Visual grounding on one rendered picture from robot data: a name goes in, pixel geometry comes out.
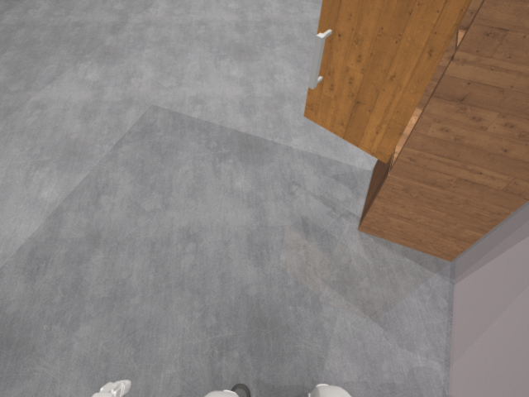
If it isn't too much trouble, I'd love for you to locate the robot left hand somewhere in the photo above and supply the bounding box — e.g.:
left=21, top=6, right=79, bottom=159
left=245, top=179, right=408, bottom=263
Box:
left=92, top=380, right=131, bottom=397

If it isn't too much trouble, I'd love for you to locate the handle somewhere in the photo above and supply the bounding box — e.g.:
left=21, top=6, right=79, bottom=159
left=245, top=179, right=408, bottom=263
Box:
left=308, top=29, right=332, bottom=89

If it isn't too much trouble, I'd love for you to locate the cupboard door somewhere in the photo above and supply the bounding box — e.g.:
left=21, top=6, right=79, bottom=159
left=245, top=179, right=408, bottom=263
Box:
left=304, top=0, right=472, bottom=164

